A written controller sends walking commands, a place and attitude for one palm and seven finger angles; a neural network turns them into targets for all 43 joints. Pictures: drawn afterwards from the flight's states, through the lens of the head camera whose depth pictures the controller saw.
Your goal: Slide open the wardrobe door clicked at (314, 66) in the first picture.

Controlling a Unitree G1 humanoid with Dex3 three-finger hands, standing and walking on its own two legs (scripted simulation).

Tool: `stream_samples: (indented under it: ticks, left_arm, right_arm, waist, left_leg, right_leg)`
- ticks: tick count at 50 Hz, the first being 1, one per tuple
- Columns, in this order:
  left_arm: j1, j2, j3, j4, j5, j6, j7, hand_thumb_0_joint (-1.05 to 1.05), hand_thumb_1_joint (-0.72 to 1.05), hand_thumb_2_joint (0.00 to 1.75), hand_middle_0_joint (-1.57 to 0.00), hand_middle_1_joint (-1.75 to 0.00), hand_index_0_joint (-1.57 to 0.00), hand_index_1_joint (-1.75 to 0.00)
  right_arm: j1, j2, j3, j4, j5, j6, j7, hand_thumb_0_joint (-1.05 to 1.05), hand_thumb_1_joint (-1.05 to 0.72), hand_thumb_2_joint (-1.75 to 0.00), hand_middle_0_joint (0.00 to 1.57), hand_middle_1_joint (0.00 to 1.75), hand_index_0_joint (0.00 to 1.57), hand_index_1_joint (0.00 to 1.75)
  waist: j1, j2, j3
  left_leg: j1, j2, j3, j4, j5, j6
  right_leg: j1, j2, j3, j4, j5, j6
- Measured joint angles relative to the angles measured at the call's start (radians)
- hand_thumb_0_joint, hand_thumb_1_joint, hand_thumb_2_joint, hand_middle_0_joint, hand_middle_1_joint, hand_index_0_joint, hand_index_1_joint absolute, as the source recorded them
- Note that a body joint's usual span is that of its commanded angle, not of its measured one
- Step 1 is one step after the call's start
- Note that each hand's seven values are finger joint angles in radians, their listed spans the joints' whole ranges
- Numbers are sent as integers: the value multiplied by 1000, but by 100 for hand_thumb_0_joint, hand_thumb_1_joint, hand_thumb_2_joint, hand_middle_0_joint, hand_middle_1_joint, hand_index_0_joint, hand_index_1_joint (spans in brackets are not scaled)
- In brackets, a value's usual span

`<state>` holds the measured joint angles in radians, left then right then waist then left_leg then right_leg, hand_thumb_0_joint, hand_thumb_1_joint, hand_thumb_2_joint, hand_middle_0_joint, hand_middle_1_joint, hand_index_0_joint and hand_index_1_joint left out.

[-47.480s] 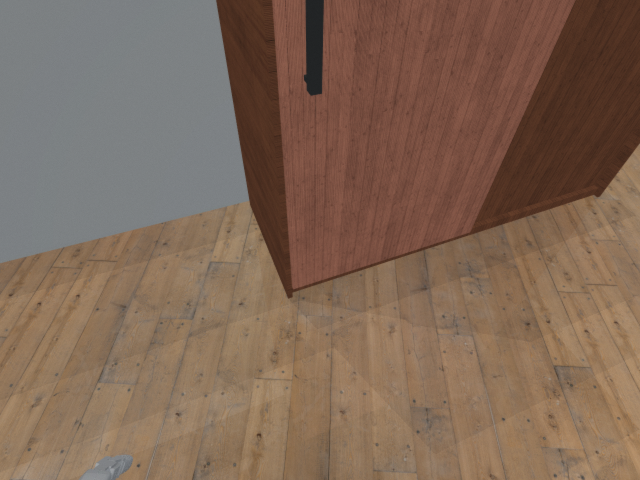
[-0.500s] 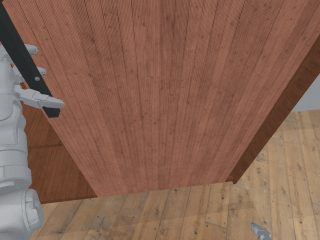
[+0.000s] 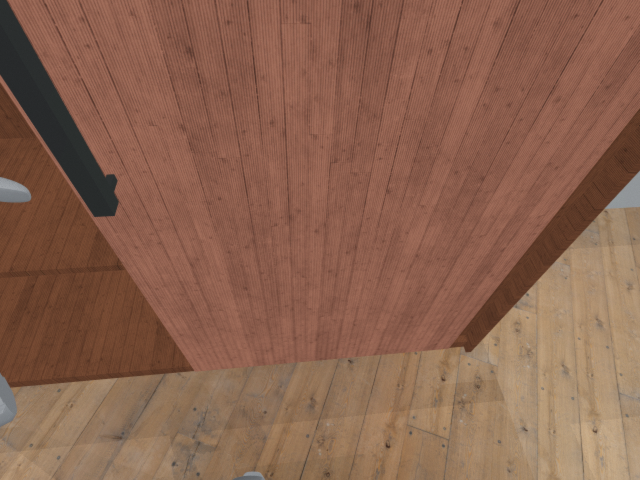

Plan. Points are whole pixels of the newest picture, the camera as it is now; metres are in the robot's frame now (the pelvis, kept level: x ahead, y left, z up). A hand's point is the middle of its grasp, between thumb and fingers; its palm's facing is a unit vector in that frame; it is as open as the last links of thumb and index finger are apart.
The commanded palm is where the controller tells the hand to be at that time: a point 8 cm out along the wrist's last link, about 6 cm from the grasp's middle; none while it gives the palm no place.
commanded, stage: slip the hand off the handle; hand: left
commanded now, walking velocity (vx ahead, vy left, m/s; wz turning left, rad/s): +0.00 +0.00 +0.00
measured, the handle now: (56, 103) +0.45 +0.31 +0.22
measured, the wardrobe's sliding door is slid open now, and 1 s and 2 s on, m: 0.69 0.69 0.69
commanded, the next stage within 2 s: draw the hand back to the body in 0.60 s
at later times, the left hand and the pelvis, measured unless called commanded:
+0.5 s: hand out of the picture +0.29 +0.37 +0.21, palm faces +0.46 -0.87 -0.16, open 14.7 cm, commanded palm +0.25 +0.39 +0.21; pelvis +0.00 +0.02 +0.01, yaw +1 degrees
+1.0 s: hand out of the picture +0.24 +0.33 +0.21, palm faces +0.12 -0.99 -0.06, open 14.7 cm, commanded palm +0.20 +0.37 +0.21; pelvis -0.02 +0.00 +0.01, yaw +1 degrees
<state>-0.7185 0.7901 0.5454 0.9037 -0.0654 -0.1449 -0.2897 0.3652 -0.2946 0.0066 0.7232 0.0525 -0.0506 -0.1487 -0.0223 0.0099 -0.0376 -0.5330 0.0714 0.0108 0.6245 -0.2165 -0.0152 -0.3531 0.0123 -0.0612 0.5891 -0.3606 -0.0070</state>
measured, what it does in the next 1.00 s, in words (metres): stands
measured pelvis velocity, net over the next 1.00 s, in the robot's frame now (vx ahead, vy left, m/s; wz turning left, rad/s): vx -0.02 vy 0.00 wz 0.01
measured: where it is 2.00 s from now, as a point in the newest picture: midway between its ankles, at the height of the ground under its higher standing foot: outside the picture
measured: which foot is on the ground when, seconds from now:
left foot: down 0.00-1.00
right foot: down 0.00-1.00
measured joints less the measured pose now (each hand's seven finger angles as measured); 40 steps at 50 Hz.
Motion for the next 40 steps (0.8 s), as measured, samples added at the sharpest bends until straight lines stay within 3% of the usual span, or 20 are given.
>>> stream_samples:
  ticks: [6,11,15,22,26,32,37,40]
  left_arm:
    - [168,-110,28,-212,-65,4,18,-2,-55,20,-25,-115,-25,-115]
    - [335,-186,75,-422,-79,82,80,-2,-55,20,-25,-115,-24,-115]
    - [437,-222,78,-593,-82,145,123,-2,-55,20,-25,-115,-25,-115]
    - [477,-243,31,-694,-122,222,112,-2,-55,20,-25,-115,-25,-115]
    - [490,-262,-11,-710,-130,249,98,-2,-56,20,-25,-115,-25,-115]
    - [534,-293,-32,-765,-137,213,106,-2,-56,20,-25,-115,-25,-115]
    - [525,-263,1,-727,-142,196,104,-2,-56,20,-25,-115,-26,-115]
    - [501,-224,29,-638,-216,246,2,-2,-56,20,-25,-115,-26,-115]
  right_arm:
    - [-2,6,-5,-37,0,-5,20,1,-91,-90,20,30,20,30]
    - [-29,35,7,-83,-1,-20,35,1,-91,-90,20,30,20,30]
    - [-62,58,20,-109,-4,-34,36,1,-91,-90,20,30,20,30]
    - [-139,61,41,-110,5,-58,13,1,-91,-90,21,30,20,30]
    - [-182,54,50,-108,7,-71,1,1,-91,-90,21,30,20,30]
    - [-207,62,62,-105,0,-91,-5,1,-90,-90,21,30,20,30]
    - [-188,71,71,-84,1,-99,-10,1,-90,-90,21,30,20,30]
    - [-165,59,80,-66,24,-101,-21,1,-90,-90,21,30,20,30]
  waist:
    - [-6,7,-18]
    - [-3,5,-30]
    - [22,6,-31]
    - [85,16,-27]
    - [105,20,-18]
    - [108,14,-3]
    - [95,9,-3]
    - [84,18,-1]
  left_leg:
    - [28,-6,38,-10,-13,16]
    - [69,-12,64,-17,-24,25]
    - [99,-20,63,-25,-26,28]
    - [132,-40,26,-41,-7,27]
    - [143,-47,7,-55,11,25]
    - [167,-39,-5,-73,31,13]
    - [181,-26,-12,-80,39,0]
    - [196,-19,-20,-87,44,-4]
  right_leg:
    - [16,-12,36,-14,4,17]
    - [46,-22,60,-18,-1,28]
    - [81,-29,57,-30,-2,31]
    - [133,-42,17,-48,2,32]
    - [148,-45,-3,-53,8,28]
    - [168,-35,-13,-59,18,16]
    - [180,-20,-17,-61,22,4]
    - [200,-11,-24,-75,29,-2]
